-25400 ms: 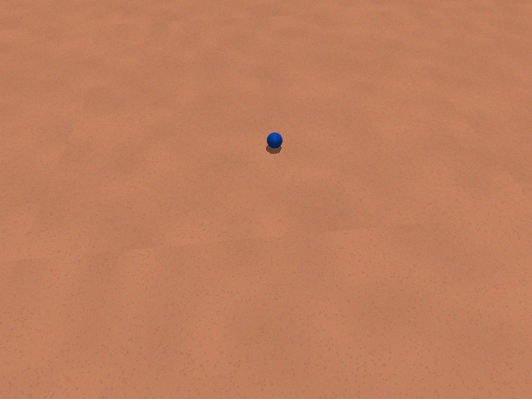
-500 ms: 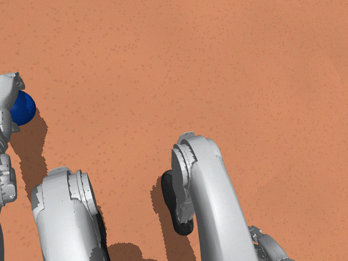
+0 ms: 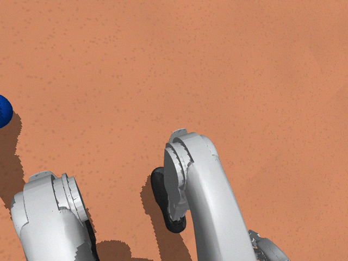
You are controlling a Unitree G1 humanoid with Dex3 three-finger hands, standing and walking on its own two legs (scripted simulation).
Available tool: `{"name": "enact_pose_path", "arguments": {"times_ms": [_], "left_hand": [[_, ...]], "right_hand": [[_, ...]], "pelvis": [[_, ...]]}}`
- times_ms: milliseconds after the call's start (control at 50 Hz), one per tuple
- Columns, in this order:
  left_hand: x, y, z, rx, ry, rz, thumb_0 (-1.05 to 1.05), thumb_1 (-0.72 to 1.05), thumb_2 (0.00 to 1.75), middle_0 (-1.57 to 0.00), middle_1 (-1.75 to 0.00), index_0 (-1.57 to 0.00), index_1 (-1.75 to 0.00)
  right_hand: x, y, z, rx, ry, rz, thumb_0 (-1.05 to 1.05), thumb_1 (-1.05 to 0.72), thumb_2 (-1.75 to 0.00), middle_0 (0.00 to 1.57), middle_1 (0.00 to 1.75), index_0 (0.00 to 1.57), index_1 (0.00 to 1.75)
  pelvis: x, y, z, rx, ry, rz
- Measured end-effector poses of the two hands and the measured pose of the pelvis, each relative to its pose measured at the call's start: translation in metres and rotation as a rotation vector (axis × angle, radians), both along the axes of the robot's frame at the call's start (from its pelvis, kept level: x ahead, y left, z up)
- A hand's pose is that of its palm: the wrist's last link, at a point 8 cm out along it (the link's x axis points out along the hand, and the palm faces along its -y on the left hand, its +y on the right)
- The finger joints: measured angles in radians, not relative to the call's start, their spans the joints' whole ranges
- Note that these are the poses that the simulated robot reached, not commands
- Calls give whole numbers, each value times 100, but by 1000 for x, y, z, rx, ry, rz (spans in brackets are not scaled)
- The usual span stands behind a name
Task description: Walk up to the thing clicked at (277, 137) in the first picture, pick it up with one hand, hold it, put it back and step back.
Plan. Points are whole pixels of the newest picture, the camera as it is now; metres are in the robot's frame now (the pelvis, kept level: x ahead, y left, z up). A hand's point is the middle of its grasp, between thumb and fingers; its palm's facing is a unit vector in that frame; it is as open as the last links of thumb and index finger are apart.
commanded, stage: rest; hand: left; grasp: from above
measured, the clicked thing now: out of the picture +0.47 +0.27 -0.24
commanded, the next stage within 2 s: open in 0.82 s
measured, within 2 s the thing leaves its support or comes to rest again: rests again in 0.30 s
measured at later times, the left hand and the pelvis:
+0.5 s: hand out of the picture +0.47 +0.28 -0.23, palm faces -0.45 -0.12 -0.89, open 11.1 cm; pelvis +0.00 +0.00 +0.00, yaw -2 degrees
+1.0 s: hand out of the picture +0.47 +0.28 -0.23, palm faces -0.45 -0.10 -0.89, open 11.1 cm; pelvis -0.01 +0.00 +0.00, yaw -3 degrees
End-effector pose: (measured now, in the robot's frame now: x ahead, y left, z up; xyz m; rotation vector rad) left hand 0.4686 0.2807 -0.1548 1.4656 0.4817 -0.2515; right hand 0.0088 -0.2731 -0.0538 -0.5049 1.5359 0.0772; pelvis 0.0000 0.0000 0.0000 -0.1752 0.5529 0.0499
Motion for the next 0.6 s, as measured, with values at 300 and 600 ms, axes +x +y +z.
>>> {"name": "enact_pose_path", "arguments": {"times_ms": [300,600], "left_hand": [[4,-2,-10,-1,-4,13,-1,-13,56,-69,-71,-59,-66],[5,-1,-18,-8,-1,23,-2,-14,58,-69,-71,-59,-66]], "right_hand": [[4,10,1,28,-23,42,0,-91,-90,20,30,20,30],[-6,16,4,48,4,58,0,-92,-91,20,30,20,30]], "pelvis": [[-1,4,-3,-18,-19,-7],[-2,4,-4,-29,-35,-14]]}}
